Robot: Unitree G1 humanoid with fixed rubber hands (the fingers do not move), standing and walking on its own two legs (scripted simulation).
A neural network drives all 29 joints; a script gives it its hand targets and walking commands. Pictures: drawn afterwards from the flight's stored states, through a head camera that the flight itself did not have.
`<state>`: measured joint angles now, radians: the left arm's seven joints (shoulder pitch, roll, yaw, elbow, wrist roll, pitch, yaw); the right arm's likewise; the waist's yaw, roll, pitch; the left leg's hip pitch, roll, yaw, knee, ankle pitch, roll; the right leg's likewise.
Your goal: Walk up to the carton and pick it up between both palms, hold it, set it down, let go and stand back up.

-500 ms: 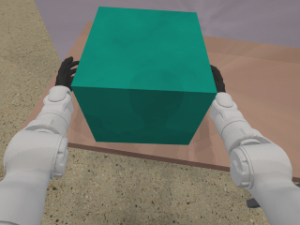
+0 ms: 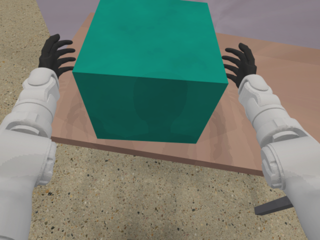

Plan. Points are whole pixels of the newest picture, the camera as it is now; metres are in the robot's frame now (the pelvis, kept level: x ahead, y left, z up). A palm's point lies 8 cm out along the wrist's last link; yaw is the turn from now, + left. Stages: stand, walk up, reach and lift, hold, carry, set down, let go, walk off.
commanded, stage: set down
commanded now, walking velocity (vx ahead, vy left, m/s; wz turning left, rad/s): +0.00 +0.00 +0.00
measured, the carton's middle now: (151, 71) +0.56 +0.02 +0.07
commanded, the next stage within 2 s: none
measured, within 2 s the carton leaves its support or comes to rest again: neither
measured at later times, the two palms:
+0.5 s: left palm (22, 32) +0.49 +0.28 +0.22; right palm (268, 47) +0.48 -0.23 +0.22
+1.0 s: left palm (28, 83) +0.42 +0.27 +0.16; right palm (261, 99) +0.40 -0.22 +0.14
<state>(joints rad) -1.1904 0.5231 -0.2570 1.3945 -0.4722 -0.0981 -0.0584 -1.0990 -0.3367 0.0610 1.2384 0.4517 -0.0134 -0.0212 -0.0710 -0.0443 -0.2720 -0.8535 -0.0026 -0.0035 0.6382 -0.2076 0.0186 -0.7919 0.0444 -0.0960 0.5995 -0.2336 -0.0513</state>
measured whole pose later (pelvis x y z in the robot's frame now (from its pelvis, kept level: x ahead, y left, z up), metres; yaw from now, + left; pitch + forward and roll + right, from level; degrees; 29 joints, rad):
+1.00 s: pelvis +0.01 +0.00 +0.03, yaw -1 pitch +8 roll -1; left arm -0.71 0.56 0.00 0.74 -0.38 0.27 -0.06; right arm -0.64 -0.35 0.02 0.63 0.43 0.25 -0.10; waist -0.02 -0.03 -0.08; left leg -0.39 -0.01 0.03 0.40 -0.15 0.03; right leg -0.34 0.05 -0.05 0.36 -0.16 -0.05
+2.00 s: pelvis +0.03 +0.01 +0.03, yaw -2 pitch +1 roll -1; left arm 0.08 0.42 0.07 0.24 -0.33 0.06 -0.07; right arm 0.17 -0.25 -0.04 0.11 0.30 0.10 -0.05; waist 0.04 -0.01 0.01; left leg -0.18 -0.02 0.05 0.35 -0.19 0.04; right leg -0.14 0.04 -0.02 0.32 -0.19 -0.04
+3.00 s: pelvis +0.03 +0.00 +0.03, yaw -2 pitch -5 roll +0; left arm 0.22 0.23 0.01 0.53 -0.04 0.07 -0.02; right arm 0.12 -0.16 0.01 0.52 0.06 -0.18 0.01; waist 0.01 -0.05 0.07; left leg -0.07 -0.01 0.04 0.36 -0.20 0.02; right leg -0.04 0.05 -0.03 0.36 -0.23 -0.05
